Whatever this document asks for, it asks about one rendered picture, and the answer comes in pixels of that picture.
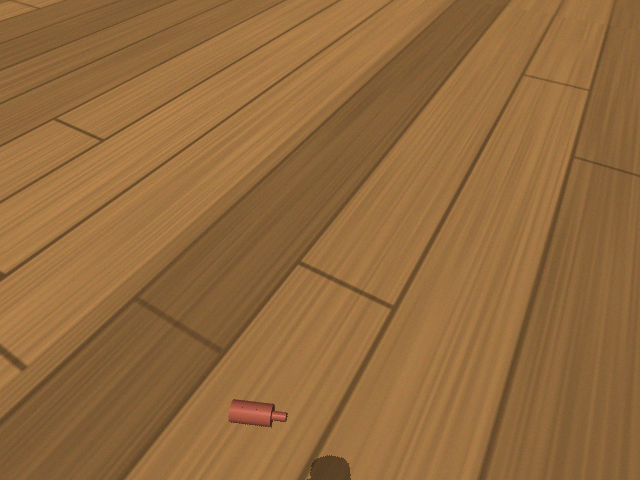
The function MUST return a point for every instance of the bottle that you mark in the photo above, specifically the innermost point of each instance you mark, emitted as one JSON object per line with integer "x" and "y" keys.
{"x": 254, "y": 413}

